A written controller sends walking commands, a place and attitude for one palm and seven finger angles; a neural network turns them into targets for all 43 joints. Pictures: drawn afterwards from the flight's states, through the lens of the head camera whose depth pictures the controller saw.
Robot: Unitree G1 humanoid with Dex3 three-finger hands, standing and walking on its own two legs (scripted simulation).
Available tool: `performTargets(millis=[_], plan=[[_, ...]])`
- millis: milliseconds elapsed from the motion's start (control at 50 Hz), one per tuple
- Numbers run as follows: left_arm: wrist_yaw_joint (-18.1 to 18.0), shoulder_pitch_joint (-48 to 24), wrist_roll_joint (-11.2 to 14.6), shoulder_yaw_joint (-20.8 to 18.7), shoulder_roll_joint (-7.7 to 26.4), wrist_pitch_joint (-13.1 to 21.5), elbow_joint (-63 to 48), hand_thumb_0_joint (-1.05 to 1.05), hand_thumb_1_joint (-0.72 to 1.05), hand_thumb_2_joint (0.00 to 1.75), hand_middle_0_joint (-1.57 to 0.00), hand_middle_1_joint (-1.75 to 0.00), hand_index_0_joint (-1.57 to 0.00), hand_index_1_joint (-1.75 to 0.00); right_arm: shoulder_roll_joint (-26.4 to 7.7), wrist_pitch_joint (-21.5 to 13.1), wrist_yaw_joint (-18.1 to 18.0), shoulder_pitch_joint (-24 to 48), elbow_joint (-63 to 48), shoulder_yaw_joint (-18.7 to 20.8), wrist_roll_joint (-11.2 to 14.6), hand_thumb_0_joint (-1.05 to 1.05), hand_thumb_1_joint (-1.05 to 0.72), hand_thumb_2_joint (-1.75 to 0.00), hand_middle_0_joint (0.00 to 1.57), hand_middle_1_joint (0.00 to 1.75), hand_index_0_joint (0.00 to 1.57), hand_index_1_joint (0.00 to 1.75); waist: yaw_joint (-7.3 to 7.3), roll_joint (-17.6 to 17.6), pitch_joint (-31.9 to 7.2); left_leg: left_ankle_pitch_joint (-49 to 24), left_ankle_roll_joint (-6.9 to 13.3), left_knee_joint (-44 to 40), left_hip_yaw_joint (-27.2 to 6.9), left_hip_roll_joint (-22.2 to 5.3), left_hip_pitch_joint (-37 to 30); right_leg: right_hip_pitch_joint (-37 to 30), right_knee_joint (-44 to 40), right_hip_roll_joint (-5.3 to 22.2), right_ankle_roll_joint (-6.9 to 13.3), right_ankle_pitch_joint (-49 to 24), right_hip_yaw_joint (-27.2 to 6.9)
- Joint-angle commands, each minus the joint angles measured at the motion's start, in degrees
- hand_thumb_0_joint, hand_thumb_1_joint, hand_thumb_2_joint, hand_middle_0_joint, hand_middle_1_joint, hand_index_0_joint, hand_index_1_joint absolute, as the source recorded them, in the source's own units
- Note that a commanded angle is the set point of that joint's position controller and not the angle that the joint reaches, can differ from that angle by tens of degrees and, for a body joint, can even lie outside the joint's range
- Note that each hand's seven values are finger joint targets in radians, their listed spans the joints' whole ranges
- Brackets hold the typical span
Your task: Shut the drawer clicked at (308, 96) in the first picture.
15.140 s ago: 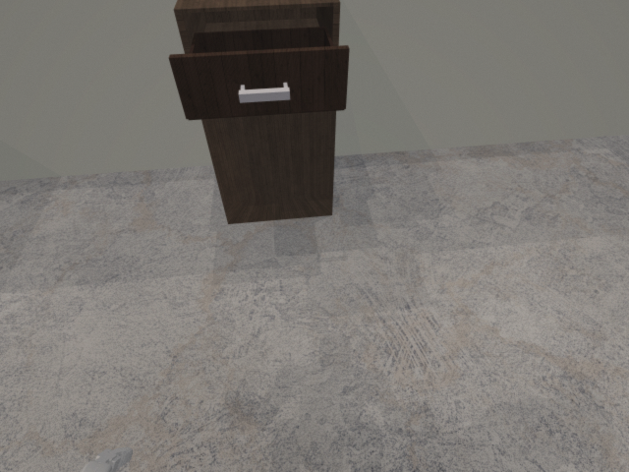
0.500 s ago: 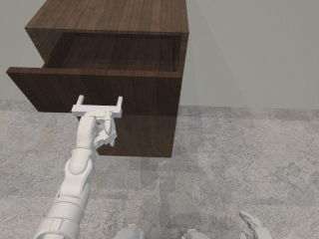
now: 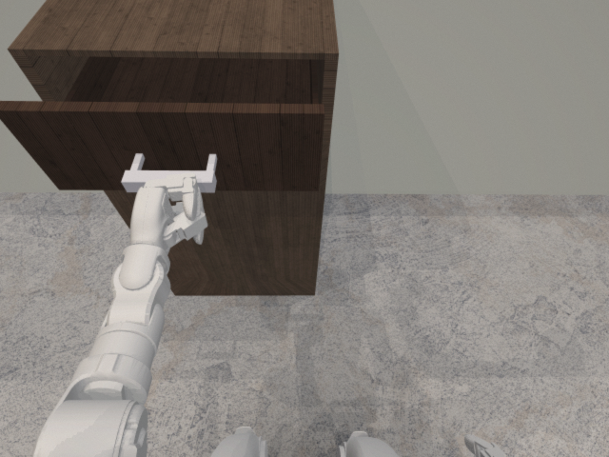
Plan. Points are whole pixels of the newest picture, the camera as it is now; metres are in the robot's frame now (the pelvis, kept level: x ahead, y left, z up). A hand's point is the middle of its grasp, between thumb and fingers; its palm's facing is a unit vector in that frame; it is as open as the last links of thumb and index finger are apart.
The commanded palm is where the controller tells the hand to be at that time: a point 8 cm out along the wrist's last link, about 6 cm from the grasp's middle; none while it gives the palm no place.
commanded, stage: push the drawer shut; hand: left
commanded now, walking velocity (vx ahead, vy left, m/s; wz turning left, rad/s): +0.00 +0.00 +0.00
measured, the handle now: (173, 170) +0.49 +0.18 +0.07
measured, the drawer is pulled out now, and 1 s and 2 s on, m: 0.12 0.00 0.00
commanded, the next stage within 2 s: pull the fist back off the drawer in 1.36 s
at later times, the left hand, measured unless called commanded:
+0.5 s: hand (206, 187) +0.46 +0.13 +0.06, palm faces -0.01 -1.00 -0.05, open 3.3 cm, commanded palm +0.47 +0.19 +0.07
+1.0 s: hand (211, 150) +0.54 +0.13 +0.06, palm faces -0.01 -1.00 -0.05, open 3.1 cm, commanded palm +0.54 +0.19 +0.07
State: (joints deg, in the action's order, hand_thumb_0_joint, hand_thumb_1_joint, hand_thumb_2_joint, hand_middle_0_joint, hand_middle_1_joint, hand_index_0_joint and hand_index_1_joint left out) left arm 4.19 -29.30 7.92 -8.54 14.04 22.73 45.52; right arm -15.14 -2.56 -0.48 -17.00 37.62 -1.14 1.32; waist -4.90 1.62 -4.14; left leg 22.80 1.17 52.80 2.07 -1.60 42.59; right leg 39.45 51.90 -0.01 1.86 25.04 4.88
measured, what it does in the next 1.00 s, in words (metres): stands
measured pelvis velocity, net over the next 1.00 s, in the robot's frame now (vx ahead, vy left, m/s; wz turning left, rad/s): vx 0.00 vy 0.01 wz -0.03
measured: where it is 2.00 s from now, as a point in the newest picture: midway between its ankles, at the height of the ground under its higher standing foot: outside the picture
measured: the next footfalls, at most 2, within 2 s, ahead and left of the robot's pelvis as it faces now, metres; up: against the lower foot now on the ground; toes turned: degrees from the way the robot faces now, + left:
none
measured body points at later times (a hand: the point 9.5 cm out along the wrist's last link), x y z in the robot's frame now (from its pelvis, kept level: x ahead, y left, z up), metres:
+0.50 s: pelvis -0.01 +0.00 -0.01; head +0.08 +0.00 +0.43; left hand +0.46 +0.19 +0.07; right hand +0.02 -0.26 -0.13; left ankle +0.03 +0.11 -0.69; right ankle +0.00 -0.10 -0.69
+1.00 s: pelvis +0.00 +0.01 -0.02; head +0.13 +0.03 +0.41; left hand +0.53 +0.19 +0.07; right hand -0.04 -0.25 -0.13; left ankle +0.03 +0.11 -0.69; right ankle +0.00 -0.10 -0.69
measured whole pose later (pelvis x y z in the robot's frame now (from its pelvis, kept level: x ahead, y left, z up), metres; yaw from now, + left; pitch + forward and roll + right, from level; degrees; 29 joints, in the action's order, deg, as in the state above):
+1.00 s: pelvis +0.00 +0.01 -0.02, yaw -2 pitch +22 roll -3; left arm 4.0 -58.9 0.2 -19.4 26.0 24.6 73.3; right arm -15.7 -0.2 0.9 -24.8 37.9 -2.4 -2.2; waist -12.7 2.5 -5.5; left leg 24.3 2.3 59.3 1.8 -2.7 57.1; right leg 53.0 56.0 -1.0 1.0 25.0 4.9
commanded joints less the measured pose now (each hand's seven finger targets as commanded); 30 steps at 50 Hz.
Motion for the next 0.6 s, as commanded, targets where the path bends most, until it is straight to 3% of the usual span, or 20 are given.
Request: performTargets(millis=[0,60,80,140,200,220,240,260,280,300,340,380,420,440,460,540,580], plan=[[-0.1,-31.5,1.2,-5.2,12.0,4.9,-10.5,0.0,0.9,0.9,-1.4,-1.6,-1.4,-1.6,-8.0,-1.5,-0.3,-4.0,-4.9,2.9,0.2,0.0,-0.9,-0.9,0.2,0.3,0.2,0.3,-2.63,-1.6,-20.8,-8.1,0.7,-6.1,-3.2,1.3,-11.9,-5.8,-8.3,-1.2,-1.2,-12.7,-5.0],[0.5,-34.2,1.2,-3.6,9.9,5.5,-9.2,0.0,0.9,0.9,-1.4,-1.6,-1.4,-1.6,-7.8,-1.5,-0.1,-4.6,-4.7,3.0,0.2,0.0,-0.9,-0.9,0.2,0.3,0.2,0.3,-3.11,1.2,-22.0,-9.0,0.7,-5.7,-3.3,1.4,-13.5,-4.3,-7.9,-1.4,-1.1,-13.2,-4.8],[0.3,-34.9,1.1,-5.8,12.6,5.8,-8.4,0.0,0.9,0.9,-1.4,-1.6,-1.4,-1.6,-8.2,-1.4,-0.2,-5.1,-4.3,3.1,0.1,0.0,-0.9,-0.9,0.2,0.3,0.2,0.3,-2.97,0.6,-22.4,-9.3,0.7,-5.6,-3.5,1.2,-13.3,-4.3,-7.7,-1.4,-1.0,-13.4,-4.8],[0.4,-38.0,0.9,-3.9,10.6,6.4,-7.0,0.0,0.9,0.9,-1.4,-1.6,-1.4,-1.6,-7.9,-1.4,-0.1,-5.6,-4.1,3.1,0.0,0.0,-0.9,-0.9,0.2,0.3,0.2,0.3,-4.04,0.9,-22.3,-8.6,0.9,-5.2,-3.3,1.3,-13.3,-3.0,-7.8,-1.6,-1.2,-12.6,-4.9],[0.1,-40.1,0.7,-5.7,12.8,7.1,-4.4,0.0,0.9,0.9,-1.4,-1.6,-1.4,-1.6,-8.3,-1.2,0.0,-6.3,-3.6,3.1,-0.1,0.0,-0.9,-0.9,0.2,0.3,0.2,0.3,-4.32,-1.3,-22.0,-6.8,1.0,-5.2,-3.4,1.3,-11.7,-3.0,-8.1,-1.7,-1.3,-10.9,-5.2],[0.2,-40.2,0.5,-5.6,12.6,7.2,-3.4,0.0,0.9,0.9,-1.4,-1.6,-1.4,-1.6,-8.2,-1.2,0.0,-6.5,-3.7,3.0,-0.1,0.0,-0.9,-0.9,0.2,0.3,0.2,0.3,-4.11,-0.7,-22.5,-6.7,1.1,-5.0,-3.1,1.5,-10.7,-3.5,-8.1,-1.6,-1.3,-11.0,-5.6],[0.1,-41.8,0.1,-6.1,13.9,7.3,-2.2,0.0,0.9,0.9,-1.4,-1.6,-1.4,-1.6,-8.3,-1.1,-0.1,-6.8,-3.5,3.0,-0.2,0.0,-0.9,-0.9,0.2,0.3,0.2,0.3,-4.74,-1.2,-21.4,-5.7,1.2,-4.9,-3.3,1.3,-10.2,-2.6,-8.0,-1.7,-1.4,-10.1,-5.5],[0.2,-43.7,0.1,-5.0,12.7,7.4,-1.8,0.0,0.9,0.9,-1.4,-1.6,-1.4,-1.6,-8.2,-1.2,0.0,-7.1,-3.3,2.8,-0.2,0.0,-0.9,-0.9,0.2,0.3,0.2,0.3,-5.22,0.0,-21.5,-5.4,1.2,-4.9,-3.3,1.4,-10.3,-1.9,-7.9,-1.8,-1.4,-9.8,-5.5],[0.0,-44.6,-0.3,-7.1,15.6,7.7,-0.9,0.0,0.9,0.9,-1.4,-1.6,-1.4,-1.6,-8.5,-1.1,-0.1,-7.4,-3.1,2.9,-0.3,0.0,-0.9,-0.9,0.2,0.3,0.2,0.3,-4.83,-0.3,-21.6,-4.6,1.1,-4.6,-3.4,1.3,-9.4,-1.8,-7.7,-1.7,-1.3,-8.6,-5.6],[0.2,-45.2,-0.4,-5.7,14.2,7.8,-0.5,0.0,0.9,0.9,-1.4,-1.6,-1.4,-1.6,-8.3,-1.1,-0.1,-7.4,-3.3,2.7,-0.3,0.0,-0.9,-0.9,0.2,0.3,0.2,0.3,-5.29,1.2,-21.8,-4.3,1.1,-4.7,-3.4,1.4,-9.8,-1.2,-7.8,-1.8,-1.3,-8.1,-5.6],[-0.1,-47.0,-0.6,-7.2,16.1,8.0,0.1,0.0,0.9,0.9,-1.4,-1.6,-1.4,-1.6,-8.7,-1.2,-0.2,-8.1,-3.0,2.8,-0.5,0.0,-0.9,-0.9,0.2,0.3,0.2,0.3,-5.47,1.1,-22.4,-4.5,1.3,-4.3,-3.6,1.3,-9.9,-0.5,-7.5,-1.9,-1.3,-8.2,-5.5],[-0.1,-48.2,-0.7,-6.6,15.8,7.9,1.9,0.0,0.9,0.9,-1.4,-1.6,-1.4,-1.6,-8.8,-1.0,-0.2,-8.3,-3.0,2.6,-0.5,0.0,-0.9,-0.9,0.2,0.3,0.2,0.3,-6.26,0.6,-22.2,-3.3,1.3,-4.2,-3.7,1.2,-9.0,0.5,-7.5,-1.9,-1.4,-6.8,-5.4],[-0.2,-50.5,-1.3,-6.2,15.9,8.0,2.4,0.0,0.9,0.9,-1.4,-1.6,-1.4,-1.6,-8.8,-1.2,-0.2,-8.9,-2.8,2.5,-0.7,0.0,-0.9,-0.9,0.2,0.3,0.2,0.3,-6.73,2.3,-22.6,-3.0,1.3,-4.0,-3.8,1.2,-9.1,1.4,-7.4,-2.0,-1.3,-6.1,-5.5],[-0.5,-50.5,-1.4,-7.7,17.3,7.9,3.7,0.0,0.9,0.9,-1.4,-1.6,-1.4,-1.6,-9.1,-1.1,-0.1,-9.5,-2.7,2.6,-0.8,0.0,-0.9,-0.9,0.2,0.3,0.2,0.3,-6.46,2.3,-22.9,-3.4,1.3,-3.8,-4.1,1.2,-9.2,1.9,-6.9,-2.2,-1.2,-6.3,-5.2],[-0.4,-51.1,-1.7,-6.5,16.4,7.9,4.4,0.0,0.9,0.9,-1.4,-1.6,-1.4,-1.6,-9.1,-1.0,0.0,-9.6,-2.7,2.5,-0.9,0.0,-0.9,-0.9,0.2,0.3,0.2,0.3,-7.0,2.6,-23.5,-3.1,1.2,-3.6,-4.2,1.2,-9.2,2.5,-6.9,-2.1,-1.2,-5.9,-5.2],[-0.9,-54.1,-2.3,-7.7,18.2,7.4,6.7,0.0,0.9,0.9,-1.4,-1.6,-1.4,-1.6,-9.6,-1.0,-0.1,-11.2,-2.3,2.5,-1.2,0.0,-0.9,-0.9,0.2,0.3,0.2,0.3,-8.17,2.0,-23.4,-2.6,1.5,-3.1,-4.4,0.9,-8.0,3.9,-6.6,-2.3,-1.4,-5.2,-5.1],[-1.2,-55.6,-2.9,-7.9,19.0,7.3,6.9,0.0,0.9,0.9,-1.4,-1.6,-1.4,-1.6,-9.8,-0.8,0.1,-11.8,-2.3,2.5,-1.5,0.0,-0.9,-0.9,0.2,0.3,0.2,0.3,-8.19,3.7,-24.9,-3.7,1.3,-2.9,-4.7,0.8,-8.9,4.8,-6.0,-2.4,-1.2,-5.7,-4.8]])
